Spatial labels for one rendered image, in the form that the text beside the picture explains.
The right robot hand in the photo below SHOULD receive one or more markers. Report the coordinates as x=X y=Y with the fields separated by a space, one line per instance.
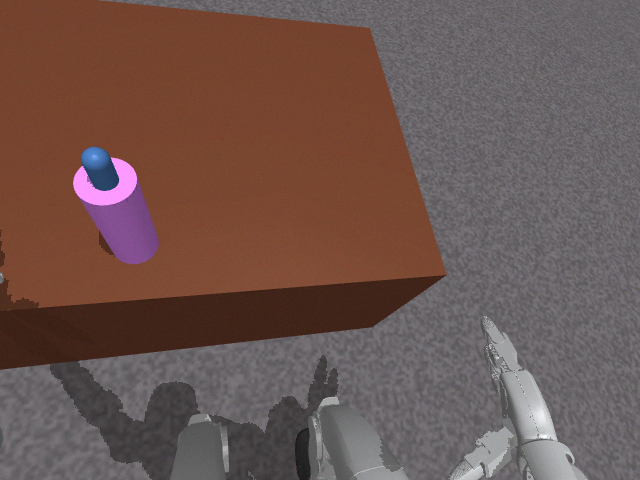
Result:
x=525 y=413

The bottle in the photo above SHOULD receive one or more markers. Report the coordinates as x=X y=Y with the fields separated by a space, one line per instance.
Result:
x=111 y=193

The right robot arm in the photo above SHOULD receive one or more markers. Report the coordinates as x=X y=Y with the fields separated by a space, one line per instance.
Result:
x=544 y=459

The right robot foot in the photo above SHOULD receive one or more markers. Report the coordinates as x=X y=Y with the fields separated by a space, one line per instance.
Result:
x=301 y=455

